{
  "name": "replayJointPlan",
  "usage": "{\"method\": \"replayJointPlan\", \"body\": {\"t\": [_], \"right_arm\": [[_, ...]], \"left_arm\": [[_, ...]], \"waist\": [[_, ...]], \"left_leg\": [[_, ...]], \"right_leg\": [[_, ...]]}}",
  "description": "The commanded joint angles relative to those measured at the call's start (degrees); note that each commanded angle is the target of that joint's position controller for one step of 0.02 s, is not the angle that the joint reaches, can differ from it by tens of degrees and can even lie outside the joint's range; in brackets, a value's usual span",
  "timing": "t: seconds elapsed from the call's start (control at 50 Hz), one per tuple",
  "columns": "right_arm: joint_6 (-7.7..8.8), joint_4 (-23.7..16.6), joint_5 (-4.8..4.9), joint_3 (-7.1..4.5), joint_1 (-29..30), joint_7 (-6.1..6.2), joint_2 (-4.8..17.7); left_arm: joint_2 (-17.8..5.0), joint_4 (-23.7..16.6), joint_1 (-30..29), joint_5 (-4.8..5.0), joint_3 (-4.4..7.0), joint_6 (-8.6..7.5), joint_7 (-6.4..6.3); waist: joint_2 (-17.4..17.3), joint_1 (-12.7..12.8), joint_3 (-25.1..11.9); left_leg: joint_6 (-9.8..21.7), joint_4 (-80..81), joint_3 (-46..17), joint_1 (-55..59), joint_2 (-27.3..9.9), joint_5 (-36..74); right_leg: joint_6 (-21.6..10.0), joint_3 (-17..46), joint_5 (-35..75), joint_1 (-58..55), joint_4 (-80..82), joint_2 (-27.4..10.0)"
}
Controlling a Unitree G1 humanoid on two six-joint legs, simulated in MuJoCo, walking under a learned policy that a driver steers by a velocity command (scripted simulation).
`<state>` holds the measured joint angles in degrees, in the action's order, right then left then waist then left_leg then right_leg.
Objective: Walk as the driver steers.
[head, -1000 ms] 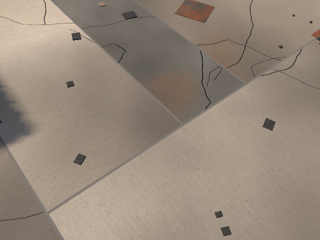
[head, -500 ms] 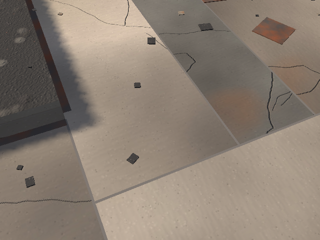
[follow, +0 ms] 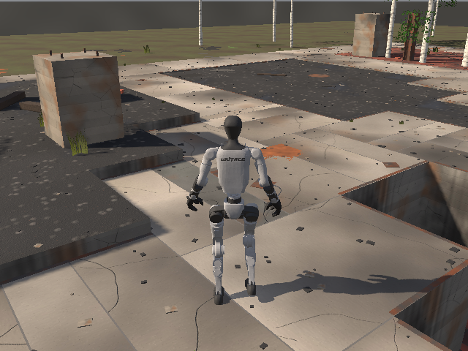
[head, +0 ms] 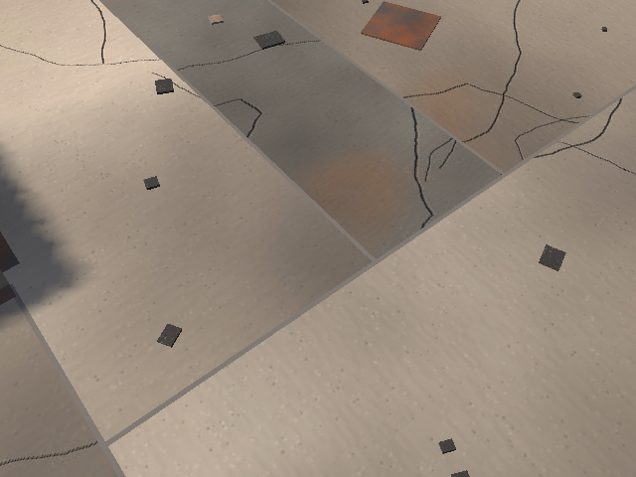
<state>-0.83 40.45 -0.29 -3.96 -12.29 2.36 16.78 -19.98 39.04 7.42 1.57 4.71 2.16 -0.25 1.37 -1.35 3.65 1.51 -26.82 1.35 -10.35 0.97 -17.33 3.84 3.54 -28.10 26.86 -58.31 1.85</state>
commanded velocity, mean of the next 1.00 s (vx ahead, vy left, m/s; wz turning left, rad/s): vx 0.30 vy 0.00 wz -0.03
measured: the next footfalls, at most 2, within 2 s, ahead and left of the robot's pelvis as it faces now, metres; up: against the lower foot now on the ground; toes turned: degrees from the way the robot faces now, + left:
right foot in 0.18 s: +0.05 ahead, -0.15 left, +0.00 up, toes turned -7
left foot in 0.70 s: +0.30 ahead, +0.05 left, +0.00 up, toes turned -6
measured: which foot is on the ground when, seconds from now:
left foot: down 0.00-0.18, up 0.20-0.68, down 0.70-1.00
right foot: up 0.00-0.16, down 0.18-0.72, up 0.74-1.00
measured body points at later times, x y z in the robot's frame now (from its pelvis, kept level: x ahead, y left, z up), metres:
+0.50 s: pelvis +0.07 -0.07 +0.01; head +0.08 -0.09 +0.46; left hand +0.22 +0.19 -0.08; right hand +0.17 -0.37 -0.09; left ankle +0.20 +0.08 -0.70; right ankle +0.01 -0.15 -0.74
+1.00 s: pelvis +0.31 -0.03 +0.01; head +0.35 -0.01 +0.46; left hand +0.51 +0.23 -0.08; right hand +0.37 -0.32 -0.09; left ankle +0.26 +0.05 -0.74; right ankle +0.46 -0.21 -0.68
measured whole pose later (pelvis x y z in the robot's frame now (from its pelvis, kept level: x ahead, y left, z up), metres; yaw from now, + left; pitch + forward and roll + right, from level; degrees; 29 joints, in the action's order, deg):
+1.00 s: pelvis +0.31 -0.03 +0.01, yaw +2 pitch +2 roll +0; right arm 2.8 40.7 1.0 -2.2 -21.3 0.2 16.4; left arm -18.2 36.8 7.0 -1.0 1.8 -5.9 1.0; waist 2.1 -3.1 2.2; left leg 4.6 -17.7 -6.9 -6.3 5.4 -12.8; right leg 3.7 4.7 -5.0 37.6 -43.9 -3.6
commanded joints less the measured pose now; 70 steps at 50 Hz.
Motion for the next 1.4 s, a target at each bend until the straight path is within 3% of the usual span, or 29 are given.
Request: {"method": "replayJointPlan", "body": {"t": [0.02,0.1,0.16,0.18,0.2,0.22,0.24,0.26,0.3,0.42,0.62,0.66,0.7,0.72,0.74,0.76,0.78,0.82,0.9,1.0,1.08,1.16,1.18,1.2,1.22,1.24,1.28,1.32,1.4], "right_arm": [[0.02,-4.0,0.12,-2.62,1.9,0.53,10.0],[-0.84,-3.7,0.92,-3.25,1.6,-0.05,11.8],[0.26,-2.8,2.31,-2.76,1.1,-0.65,10.2],[0.98,-2.5,0.64,-2.29,-1.5,-1.05,8.4],[1.43,-6.7,-2.43,-0.47,1.8,-1.18,3.8],[2.01,-7.3,-0.36,-1.34,4.9,-1.35,6.7],[2.37,-7.6,1.45,-1.85,5.9,-1.79,8.3],[2.73,-7.1,1.5,-2.35,6.4,-1.96,9.4],[3.38,-6.6,0.27,-2.7,7.0,-1.88,9.7],[5.01,-4.3,0.66,-0.56,7.0,-3.07,4.7],[5.62,-7.8,2.05,0.78,11.9,-5.03,5.2],[5.7,-7.8,1.92,0.61,9.3,-5.27,5.7],[5.54,-4.8,1.72,-1.41,-2.0,-4.68,9.0],[5.3,-3.7,1.77,-3.0,-11.0,-4.09,13.7],[5.37,-3.1,1.65,-3.84,-14.9,-4.32,18.3],[5.47,-3.6,1.92,-2.2,-14.4,-4.36,12.3],[5.44,-4.2,1.35,-1.68,-11.5,-4.13,10.7],[5.03,-5.4,0.89,-1.18,-7.3,-3.84,9.1],[4.91,-5.6,0.95,-0.89,-4.4,-2.65,9.1],[4.3,-3.0,1.64,-1.64,-7.8,-1.24,10.9],[3.68,-1.1,2.41,-1.89,-10.8,-0.81,10.7],[2.79,-1.4,1.83,-1.86,-8.8,-0.97,9.3],[2.7,-2.6,1.0,-0.8,-8.2,-1.33,6.7],[3.06,-3.7,0.92,0.79,-15.1,-1.35,1.2],[3.5,-4.0,2.57,0.94,-18.8,-1.41,3.5],[3.26,-3.2,3.18,-0.41,-14.1,-1.35,8.8],[2.84,-4.9,1.73,-0.9,-5.7,-1.43,9.4],[2.53,-5.3,1.74,-0.69,-5.2,-1.89,6.8],[2.41,-5.9,1.11,0.61,-2.5,-2.16,3.0]], "left_arm": [[-2.3,-5.7,-3.2,0.21,0.0,-0.48,0.95],[-3.4,-7.1,-2.6,0.34,0.18,-0.36,2.07],[-5.3,-5.8,3.6,-0.42,1.67,0.09,1.46],[-9.3,-5.8,7.5,-0.15,3.12,0.21,0.56],[-16.0,-7.1,9.9,-0.85,4.16,-0.38,-0.01],[-12.7,-6.3,12.9,-1.8,3.3,-2.07,0.82],[-10.2,-5.7,11.1,-1.38,2.42,-3.36,1.07],[-8.1,-5.5,8.8,-0.52,1.88,-3.9,0.9],[-6.9,-6.2,5.6,-0.74,0.93,-3.89,0.13],[-6.1,-4.2,8.0,-1.49,0.3,-5.5,-0.44],[-8.3,0.8,12.9,-0.82,1.02,-5.97,0.76],[-8.9,0.9,11.7,-0.53,1.28,-5.54,0.6],[-7.5,0.4,10.7,-0.88,0.71,-5.28,0.07],[-5.2,-1.9,10.0,-1.87,-0.36,-5.71,-0.45],[-0.6,-4.2,12.5,-2.8,-1.86,-7.09,-0.26],[-5.2,-3.9,9.6,-1.13,-1.06,-8.49,0.46],[-6.8,-4.8,6.1,0.31,-0.65,-9.43,1.18],[-5.8,-5.2,3.5,-1.79,-0.86,-10.17,1.17],[-3.8,-4.6,5.1,-2.81,-1.14,-8.83,1.25],[-0.5,-6.9,-6.3,-2.32,-2.58,-8.95,1.34],[-2.7,-7.6,-9.7,-1.28,-1.63,-9.46,1.81],[-6.2,-5.4,-0.2,-1.31,0.63,-10.02,1.21],[-8.0,-4.7,7.8,-2.11,1.4,-10.05,0.75],[-12.4,-3.8,14.1,-2.95,2.43,-9.49,0.43],[-10.6,-2.5,15.1,-1.9,2.22,-8.96,1.14],[-5.4,-3.7,11.7,-1.51,1.01,-8.7,0.92],[-2.6,-3.2,6.9,-2.0,0.05,-8.1,0.7],[-1.6,-1.8,5.8,-2.56,-0.33,-8.51,0.78],[-3.5,1.2,6.8,-1.61,0.44,-9.49,1.23]], "waist": [[-8.0,-0.7,-4.6],[-10.3,-1.2,-6.9],[-7.9,2.3,-8.2],[0.5,3.1,-10.4],[15.4,2.9,-11.8],[8.7,7.0,-14.8],[6.7,5.4,-9.4],[5.3,4.3,-5.4],[5.7,2.9,-2.2],[6.3,4.4,-3.0],[3.6,7.0,1.8],[3.7,4.9,0.1],[1.3,-1.1,-7.7],[-4.6,-4.7,-14.3],[-19.4,-3.1,-18.2],[-13.6,-4.8,-16.8],[-10.6,-4.4,-10.4],[-2.7,-2.0,-5.4],[-4.9,1.5,-3.7],[-5.8,-2.0,-1.3],[-6.8,-2.3,-1.8],[-8.3,3.5,-6.4],[-6.1,7.3,-14.8],[7.5,5.6,-23.7],[17.7,4.2,-25.6],[8.9,5.4,-16.6],[1.8,4.6,-6.0],[4.1,2.5,-3.1],[2.7,1.8,-1.4]], "left_leg": [[11.9,5.9,-9.0,9.7,-15.6,37.9],[10.5,4.0,-4.8,8.4,-16.4,36.9],[5.0,-5.8,0.2,2.5,-13.9,28.1],[0.1,-17.0,4.5,-8.1,-10.2,12.8],[-4.4,-33.0,4.1,-27.1,-1.0,-22.1],[-4.3,-40.9,-5.7,-30.0,-0.5,-23.6],[-3.0,-41.1,-6.8,-32.8,-2.7,-17.8],[-2.0,-38.3,-6.6,-33.3,-4.3,-12.3],[-2.4,-32.7,-6.3,-30.2,-4.9,-4.1],[-4.7,-15.9,-2.5,-22.6,-4.1,10.2],[0.5,-6.5,-1.9,-24.4,-4.3,6.5],[2.3,-4.6,0.2,-19.2,-2.6,6.0],[4.9,-1.8,1.8,-0.2,0.9,9.2],[9.2,-0.5,-12.5,15.1,-7.5,5.9],[18.0,7.5,-41.3,28.7,-19.1,-3.1],[17.6,11.2,-44.2,29.9,-19.7,-9.1],[16.3,11.5,-37.1,25.1,-18.4,-5.4],[14.6,12.3,-28.5,15.2,-14.4,6.2],[14.9,15.0,-21.1,4.6,-10.7,20.1],[10.8,14.3,-15.6,-3.0,-5.8,19.7],[8.8,11.2,-21.2,1.1,-8.3,15.7],[5.8,-1.1,-22.8,5.0,-7.3,27.1],[4.1,-14.0,-20.6,-0.2,-4.2,22.8],[0.3,-34.1,-14.0,-18.0,4.0,-2.8],[-0.8,-45.3,-12.4,-29.8,3.2,-17.4],[-1.3,-49.2,-12.9,-32.9,-0.6,-12.0],[-1.7,-46.0,-9.5,-30.7,-4.4,-4.3],[-1.4,-41.7,-9.0,-26.4,-6.4,-1.5],[-1.9,-31.7,-8.0,-27.5,-6.6,1.6]], "right_leg": [[1.6,-1.8,2.9,5.3,3.8,-3.6],[0.1,-6.4,6.5,-3.7,16.7,-2.7],[-4.1,-7.6,19.9,-16.6,32.6,0.2],[-7.6,2.1,32.0,-28.0,34.5,-5.0],[-19.7,28.3,36.9,-34.9,36.2,-21.2],[-26.4,35.4,20.3,-32.0,41.2,-24.7],[-23.8,31.9,4.4,-29.2,43.8,-21.6],[-20.4,28.6,-5.3,-26.0,45.3,-18.5],[-17.6,24.1,-4.3,-20.8,47.2,-14.6],[-15.8,12.2,9.9,-19.6,48.4,-11.4],[-16.1,7.8,16.0,-26.3,48.1,-17.4],[-14.6,5.0,26.1,-26.7,44.3,-16.9],[-11.0,-2.0,46.0,-21.9,28.4,-12.1],[-7.0,-6.7,40.5,-9.7,11.1,-8.0],[-2.9,-4.6,1.7,10.8,-7.4,2.2],[-3.4,3.1,-1.9,18.2,-13.5,-0.2],[-4.5,2.6,2.6,21.4,-13.9,-2.8],[-4.6,1.7,9.6,18.6,-7.1,-6.0],[-1.1,-0.2,13.8,12.3,0.7,-6.0],[0.8,-1.8,31.0,4.6,22.3,-2.0],[-0.8,1.1,33.6,0.1,29.7,-0.9],[-5.4,-0.1,26.4,-12.6,33.6,-1.3],[-8.6,4.7,24.6,-27.2,31.4,-7.4],[-15.9,25.5,18.6,-48.2,31.8,-21.1],[-20.1,44.5,5.2,-50.7,38.7,-27.3],[-17.6,37.6,-0.5,-43.0,40.8,-24.7],[-14.8,21.3,11.1,-27.9,42.9,-19.6],[-14.4,13.6,17.8,-20.5,46.1,-16.0],[-17.2,7.3,25.8,-18.9,50.1,-16.1]]}}
Velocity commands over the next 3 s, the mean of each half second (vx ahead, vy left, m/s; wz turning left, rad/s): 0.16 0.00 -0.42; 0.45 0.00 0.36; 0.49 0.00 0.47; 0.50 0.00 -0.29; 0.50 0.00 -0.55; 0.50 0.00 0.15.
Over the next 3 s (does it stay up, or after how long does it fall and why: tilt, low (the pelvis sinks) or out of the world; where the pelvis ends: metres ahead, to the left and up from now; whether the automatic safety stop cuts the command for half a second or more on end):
stays up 1.39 0.00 0.01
